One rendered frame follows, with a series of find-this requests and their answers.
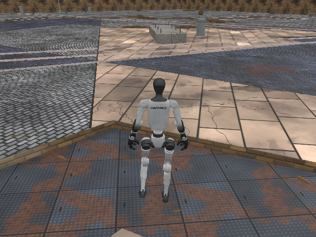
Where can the robot left upper arm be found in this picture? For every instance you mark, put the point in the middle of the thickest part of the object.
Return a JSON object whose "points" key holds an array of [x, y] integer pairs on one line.
{"points": [[140, 112]]}

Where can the right robot thigh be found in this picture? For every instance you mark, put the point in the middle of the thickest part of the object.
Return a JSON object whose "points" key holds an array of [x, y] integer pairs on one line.
{"points": [[168, 149]]}

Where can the robot right forearm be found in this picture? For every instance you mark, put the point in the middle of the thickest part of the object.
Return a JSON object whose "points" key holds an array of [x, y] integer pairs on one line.
{"points": [[182, 132]]}

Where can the robot left forearm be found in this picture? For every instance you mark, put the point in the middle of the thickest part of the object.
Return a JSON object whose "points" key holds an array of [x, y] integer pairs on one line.
{"points": [[134, 131]]}

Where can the robot right upper arm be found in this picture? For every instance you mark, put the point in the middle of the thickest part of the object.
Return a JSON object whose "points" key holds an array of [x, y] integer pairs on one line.
{"points": [[176, 112]]}

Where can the right robot shin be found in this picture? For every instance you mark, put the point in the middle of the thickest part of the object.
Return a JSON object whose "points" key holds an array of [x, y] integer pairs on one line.
{"points": [[166, 180]]}

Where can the right robot hand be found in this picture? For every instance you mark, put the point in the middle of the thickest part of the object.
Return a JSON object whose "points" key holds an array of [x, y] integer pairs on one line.
{"points": [[185, 143]]}

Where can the left robot hand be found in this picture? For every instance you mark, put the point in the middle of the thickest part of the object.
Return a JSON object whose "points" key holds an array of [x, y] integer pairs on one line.
{"points": [[130, 142]]}

